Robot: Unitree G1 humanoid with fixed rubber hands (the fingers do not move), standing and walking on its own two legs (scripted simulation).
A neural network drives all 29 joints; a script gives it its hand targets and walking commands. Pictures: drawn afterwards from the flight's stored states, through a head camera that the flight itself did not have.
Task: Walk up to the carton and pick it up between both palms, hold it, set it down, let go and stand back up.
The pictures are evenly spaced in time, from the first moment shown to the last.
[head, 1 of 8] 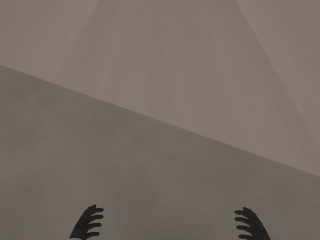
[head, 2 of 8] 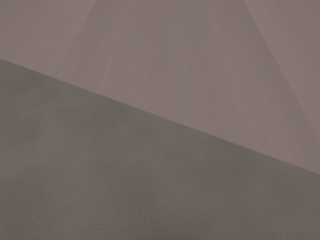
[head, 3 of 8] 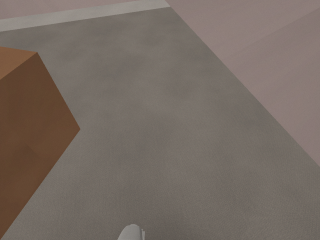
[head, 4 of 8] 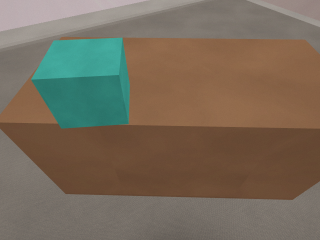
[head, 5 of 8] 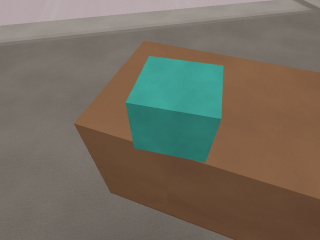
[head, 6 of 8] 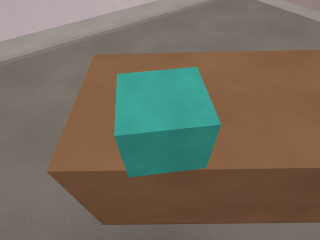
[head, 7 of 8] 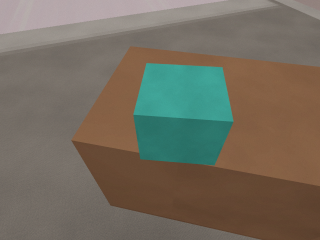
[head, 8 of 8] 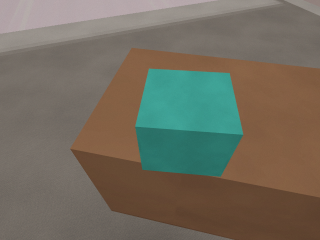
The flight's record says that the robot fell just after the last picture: no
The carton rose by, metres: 0.00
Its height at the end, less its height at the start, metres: +0.00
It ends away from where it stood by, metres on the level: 0.00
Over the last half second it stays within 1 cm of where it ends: yes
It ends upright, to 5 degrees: yes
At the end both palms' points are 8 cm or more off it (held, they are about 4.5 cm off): yes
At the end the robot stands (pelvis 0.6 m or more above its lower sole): yes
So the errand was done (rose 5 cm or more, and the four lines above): no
